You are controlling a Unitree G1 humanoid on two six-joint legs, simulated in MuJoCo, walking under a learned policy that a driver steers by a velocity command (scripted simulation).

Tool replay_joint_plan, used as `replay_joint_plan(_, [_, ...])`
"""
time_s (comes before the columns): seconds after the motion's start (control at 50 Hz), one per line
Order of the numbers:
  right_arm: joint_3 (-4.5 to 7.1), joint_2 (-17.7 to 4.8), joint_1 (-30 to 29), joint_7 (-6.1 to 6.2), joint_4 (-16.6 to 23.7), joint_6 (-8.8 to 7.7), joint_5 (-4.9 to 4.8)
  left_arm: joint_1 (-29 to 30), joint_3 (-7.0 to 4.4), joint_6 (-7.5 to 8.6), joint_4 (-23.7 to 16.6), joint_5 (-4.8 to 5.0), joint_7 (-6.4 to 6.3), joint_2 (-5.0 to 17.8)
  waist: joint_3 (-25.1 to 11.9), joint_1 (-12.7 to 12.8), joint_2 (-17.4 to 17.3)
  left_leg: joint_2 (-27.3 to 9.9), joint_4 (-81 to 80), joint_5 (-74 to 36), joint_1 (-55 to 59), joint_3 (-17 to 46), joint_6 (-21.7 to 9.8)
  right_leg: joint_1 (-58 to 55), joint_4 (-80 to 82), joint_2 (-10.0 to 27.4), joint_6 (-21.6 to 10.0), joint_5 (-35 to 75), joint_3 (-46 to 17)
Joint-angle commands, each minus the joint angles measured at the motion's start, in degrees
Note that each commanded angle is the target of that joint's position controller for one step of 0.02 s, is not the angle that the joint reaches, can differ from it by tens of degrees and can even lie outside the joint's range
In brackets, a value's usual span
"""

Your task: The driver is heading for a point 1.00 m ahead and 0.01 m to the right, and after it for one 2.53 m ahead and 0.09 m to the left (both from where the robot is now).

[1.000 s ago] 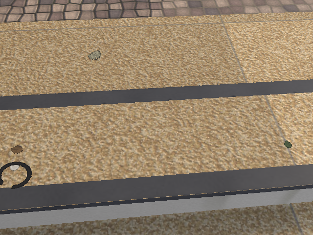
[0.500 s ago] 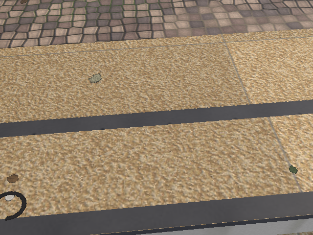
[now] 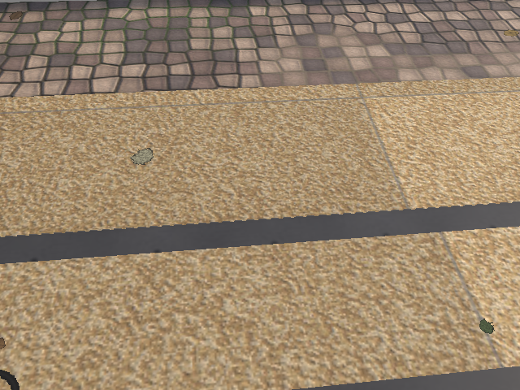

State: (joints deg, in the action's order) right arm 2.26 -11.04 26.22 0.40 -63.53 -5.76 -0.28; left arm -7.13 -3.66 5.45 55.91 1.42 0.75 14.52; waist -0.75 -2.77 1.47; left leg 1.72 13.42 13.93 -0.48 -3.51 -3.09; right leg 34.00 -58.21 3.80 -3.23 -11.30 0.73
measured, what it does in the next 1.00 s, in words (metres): climbs: right foot, then left foot 0.16 m higher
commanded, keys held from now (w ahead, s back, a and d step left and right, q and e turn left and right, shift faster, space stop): w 1.00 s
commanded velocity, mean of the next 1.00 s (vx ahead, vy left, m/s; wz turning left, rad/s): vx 0.48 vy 0.00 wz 0.00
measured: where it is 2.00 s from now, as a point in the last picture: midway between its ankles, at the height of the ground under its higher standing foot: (261, 247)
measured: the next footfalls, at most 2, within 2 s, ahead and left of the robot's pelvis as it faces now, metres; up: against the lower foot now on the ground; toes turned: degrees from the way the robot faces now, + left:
right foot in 0.24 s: +0.26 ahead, -0.13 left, +0.00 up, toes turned -3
left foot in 0.70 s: +0.50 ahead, +0.06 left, +0.16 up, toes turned +6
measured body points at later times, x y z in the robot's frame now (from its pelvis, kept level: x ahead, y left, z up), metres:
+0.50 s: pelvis +0.24 -0.05 -0.01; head +0.25 -0.06 +0.44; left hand +0.10 +0.15 -0.15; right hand +0.40 -0.24 -0.13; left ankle +0.28 +0.08 -0.39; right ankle +0.22 -0.13 -0.75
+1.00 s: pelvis +0.49 -0.01 +0.15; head +0.47 +0.01 +0.60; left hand +0.66 +0.20 +0.05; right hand +0.44 -0.22 +0.00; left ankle +0.46 +0.06 -0.59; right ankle +0.60 -0.21 -0.43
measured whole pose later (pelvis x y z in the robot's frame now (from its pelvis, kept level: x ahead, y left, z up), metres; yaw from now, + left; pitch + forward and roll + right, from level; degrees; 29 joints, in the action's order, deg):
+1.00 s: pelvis +0.49 -0.01 +0.15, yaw -1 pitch +2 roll -1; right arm -2.2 -7.4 25.2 -2.6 -62.3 -5.2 1.6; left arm -7.1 1.3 3.5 45.3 0.5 0.5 10.4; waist -5.9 -0.2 1.6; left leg 0.3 26.3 16.2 -12.8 -8.1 -4.1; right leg 54.4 -79.1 1.2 -7.2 2.4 -8.5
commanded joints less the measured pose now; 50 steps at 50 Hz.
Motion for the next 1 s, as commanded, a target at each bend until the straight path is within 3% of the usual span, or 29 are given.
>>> replay_joint_plan(0.02, [0.55, -6.6, 0.3, 0.43, 3.2, 0.18, 0.61, 8.5, 0.83, 0.36, -4.8, -0.36, 0.07, -0.3, 7.3, 0.0, -5.4, -11.4, -7.2, -21.6, -2.7, 6.7, -6.6, 7.0, 9.0, 0.6, 2.0, 6.8, 2.4])
replay_joint_plan(0.1, [1.01, -8.8, 4.1, 0.53, 2.9, 0.63, 0.33, 11.6, 1.82, -0.48, -5.6, 0.20, 0.12, -0.6, 7.1, -1.0, -8.6, -13.0, -5.8, -22.3, -3.3, 5.6, -7.3, -0.5, 17.0, -1.4, 1.5, 8.7, 4.0])
replay_joint_plan(0.16, [0.89, -8.8, 1.0, 0.99, 3.9, 1.51, -0.07, 10.4, 1.29, -0.89, -6.1, -0.28, 0.57, 1.4, 6.3, 2.8, -8.7, -16.7, 1.3, -42.4, 3.3, 5.8, -6.3, -0.2, 17.6, -2.4, -2.1, 1.8, 4.4])
replay_joint_plan(0.2, [0.99, -9.5, -0.7, 1.00, 4.3, 2.06, -0.48, -0.5, -0.52, -0.35, -3.3, -0.36, 0.85, 3.9, -2.1, 8.3, -10.4, -14.4, 15.2, -63.7, 3.7, 3.6, -5.3, -15.5, 20.8, -6.0, -4.1, 5.4, 5.7])
replay_joint_plan(0.22, [1.20, -10.3, -3.9, 0.71, 4.9, 1.84, -1.08, -10.1, -1.69, -0.16, -0.5, -0.47, 0.84, 5.0, -5.3, 13.7, -11.1, -12.0, 25.3, -61.5, -2.7, 2.6, -3.9, -28.5, 27.9, -5.8, -5.2, 11.9, 5.0])
replay_joint_plan(0.24, [1.14, -10.0, -8.7, 0.01, 6.6, 0.87, -0.69, -21.7, -3.05, -0.66, 3.5, -0.76, 0.30, 7.9, -8.3, 18.7, -6.9, -7.9, 41.7, -44.4, -18.1, 2.4, -1.5, -45.8, 31.0, -1.2, -6.0, 14.7, -0.7])
replay_joint_plan(0.26, [-1.05, -1.2, -8.8, -0.86, 8.6, -0.91, 1.77, -21.3, -2.45, -1.57, 4.5, -1.70, -0.35, 12.1, -8.8, 12.7, 14.4, 0.8, 68.6, 15.8, -34.7, 3.4, 0.3, -51.3, 30.8, 12.7, -8.0, 33.5, -20.6])
replay_joint_plan(0.28, [-0.94, 1.0, 2.8, -1.24, 4.9, -2.23, -2.13, -22.3, -2.00, -1.56, 4.2, -2.89, -0.12, 10.2, -16.8, 9.5, 12.5, 3.7, 79.9, 16.6, -40.6, 16.5, -0.8, -53.3, 39.2, 20.5, -18.3, 19.5, -39.0])
replay_joint_plan(0.32, [0.48, -4.1, -7.0, -1.31, 8.6, -1.58, -4.05, -14.3, 0.50, -1.89, 4.7, -1.14, 0.71, 0.5, -0.3, 6.6, 2.0, -3.4, 86.4, 9.6, -53.4, 6.9, -1.5, -39.1, 46.8, 16.6, -15.5, -16.3, -30.0])
replay_joint_plan(0.38, [-1.61, 2.4, -10.7, -0.45, 12.6, 1.53, -2.42, -12.4, 3.00, -2.33, 6.7, -3.31, 1.84, -3.1, 5.1, 2.4, 1.5, -6.4, 106.0, 6.6, -60.7, 5.1, -2.4, -21.2, 47.6, 12.6, -10.6, -15.7, -20.5])
replay_joint_plan(0.42, [-3.70, 6.5, -11.8, -0.41, 15.2, 2.68, -2.64, -16.1, 4.33, -3.08, 8.6, -4.00, 1.78, -3.9, 6.4, 1.7, 3.3, -5.1, 118.3, 7.6, -68.7, 5.6, -2.8, -15.8, 47.5, 12.3, -9.8, -9.6, -16.1])
replay_joint_plan(0.48, [-6.09, 7.6, -15.8, 0.03, 20.6, 3.06, -1.98, -18.7, 5.88, -3.51, 9.0, -3.59, 1.05, -4.1, 8.6, 0.8, 1.8, -3.3, 125.0, 4.6, -82.1, 10.4, -2.0, -14.4, 46.1, 11.8, -7.6, -9.8, -12.8])
replay_joint_plan(0.54, [-7.64, 5.1, -25.8, -0.56, 27.3, 1.40, -0.01, -17.4, 6.80, -3.25, 7.5, -2.60, 0.10, -3.1, 6.7, 0.8, -1.1, -4.6, 98.3, -7.3, -73.6, 2.2, 0.4, -4.4, 47.8, 4.6, -5.5, -7.8, -3.9])
replay_joint_plan(0.56, [-8.61, 5.6, -30.6, -0.53, 29.3, 1.24, 0.90, -21.2, 6.51, -3.06, 7.8, -2.59, -1.04, -1.8, 2.7, 2.5, 0.5, -6.5, 92.2, -8.1, -65.6, -4.3, 1.5, -3.1, 54.2, 5.8, -8.2, -2.7, -5.7])
replay_joint_plan(0.58, [-8.93, 5.0, -34.7, -0.31, 31.6, 1.01, 1.04, -25.1, 6.18, -2.98, 8.9, -1.00, -2.02, -0.7, 0.3, 3.7, 2.2, -8.0, 84.3, -7.4, -59.0, -5.8, 1.5, -6.6, 58.2, 6.7, -8.9, 0.2, -6.8])
replay_joint_plan(0.62, [-8.59, 3.5, -33.3, -0.40, 31.2, 0.98, -0.27, -26.1, 6.02, -2.34, 9.6, 0.80, -2.52, 0.7, -3.5, 1.8, 5.1, -7.1, 67.6, -1.8, -44.4, -9.1, -1.7, -16.6, 58.3, 6.9, -8.1, 30.0, -1.5])
replay_joint_plan(0.66, [-6.59, 0.5, -28.4, -1.72, 29.7, 0.73, -0.76, -30.0, 5.33, -2.98, 9.0, -1.20, -2.50, 4.9, -8.6, -1.3, 11.8, 0.3, 61.3, 15.1, -38.4, -13.8, -3.6, -33.5, 46.0, 9.0, -8.0, 78.8, -0.4])
replay_joint_plan(0.7, [-4.24, -4.1, -17.8, -3.63, 27.3, 0.63, -0.85, -26.0, 4.23, -4.30, 8.0, -2.23, -3.02, 7.2, -12.7, -7.8, 17.4, 0.3, 48.9, 13.9, -33.2, -4.2, -7.3, -45.6, 30.8, 11.9, -7.9, 97.9, -0.3])
replay_joint_plan(0.72, [-2.57, -8.4, -8.7, -4.27, 22.9, 0.84, 0.25, -25.8, 4.26, -3.15, 6.2, -2.75, -2.70, 4.1, -19.0, -9.0, 7.8, -8.1, 43.4, 10.8, -16.7, 16.0, -12.9, -31.2, 16.9, 8.5, -8.2, 95.6, -0.2])
replay_joint_plan(0.74, [-0.33, -14.3, 1.1, -2.87, 18.7, 2.66, 1.70, -25.8, 4.16, -1.29, 5.5, -2.44, -0.79, 0.0, -23.2, -10.6, -14.1, -16.5, 15.0, 22.0, -0.6, 47.5, -20.8, -12.0, -3.9, -3.2, -6.5, 47.2, -3.7])
replay_joint_plan(0.76, [-0.34, -13.0, 3.3, -1.33, 14.9, 3.57, 2.42, -21.9, 3.86, 0.61, 5.3, -3.44, 1.96, -3.1, -21.8, -9.7, -19.4, -22.6, -1.7, 26.6, 1.2, 68.9, -22.8, 3.5, -35.5, -12.8, -4.5, 1.6, -12.6])
replay_joint_plan(0.78, [-2.21, -6.7, -2.1, -1.54, 13.5, 2.76, 1.82, -15.2, 3.29, 1.49, 1.5, -1.66, 3.64, -5.1, -9.9, -5.3, -11.4, -24.3, 0.1, 26.5, -8.3, 62.1, -17.7, 14.2, -50.9, -11.7, -6.4, -2.0, -20.3])
replay_joint_plan(0.8, [-3.74, -0.6, -6.7, -2.76, 11.7, 2.14, 1.55, -4.4, 4.15, 0.96, -5.3, -0.48, 3.51, -6.5, 0.7, -2.3, -6.2, -22.7, 4.6, 25.4, -19.8, 47.7, -13.4, 20.5, -56.9, -9.4, -8.4, -2.9, -15.7])
replay_joint_plan(0.82, [-4.85, 4.1, -10.4, -3.75, 9.5, 1.41, 1.91, -3.8, 4.35, -0.01, -8.5, -0.19, 2.75, -6.0, 5.3, 2.8, -0.7, -18.9, 6.7, 18.3, -27.5, 33.1, -8.8, 20.3, -56.5, -7.1, -9.7, -0.9, -14.1])
replay_joint_plan(0.84, [-5.65, 8.0, -13.4, -4.51, 8.2, 1.00, 2.38, -8.9, 4.72, -1.33, -8.1, -0.63, 1.95, -6.5, 4.0, 6.9, 0.0, -15.2, 8.6, 10.3, -31.2, 22.1, -4.2, 18.0, -55.9, -6.0, -10.3, 3.7, -14.9])
replay_joint_plan(0.86, [-5.26, 7.7, -14.3, -5.25, 7.3, 0.88, 2.13, -12.8, 5.47, -2.12, -8.0, -0.09, 1.45, -7.3, 3.5, 9.5, -0.7, -12.2, 9.7, 5.0, -30.4, 13.2, -1.4, 17.8, -51.2, -5.2, -10.4, 6.0, -14.7])
replay_joint_plan(0.9, [-4.40, 4.3, -15.5, -5.14, 7.6, 0.19, 2.19, -14.0, 5.61, -2.93, -7.6, 0.60, 0.04, -5.4, 4.4, 10.3, -1.9, -9.8, 5.3, -0.4, -30.5, 4.1, -2.4, 17.5, -37.2, -4.6, -7.8, 7.5, -12.4])
replay_joint_plan(0.92, [-4.08, 2.6, -14.3, -4.64, 7.2, -0.29, 2.22, -11.1, 5.54, -2.97, -8.8, -0.34, -0.63, -4.2, 4.8, 9.5, -1.8, -8.5, 2.5, -1.9, -31.7, 1.3, -3.1, 15.9, -30.3, -4.7, -6.1, 10.3, -9.9])
replay_joint_plan(1.0, [-3.13, -3.8, -4.4, -1.25, 4.7, -1.48, 1.25, -3.7, 3.87, -2.24, -10.5, -1.16, -0.35, -0.2, 0.8, 5.1, -7.1, -8.9, -4.2, -12.5, -19.6, 1.5, -6.0, 13.4, -10.5, -1.0, -1.3, 18.2, -2.2])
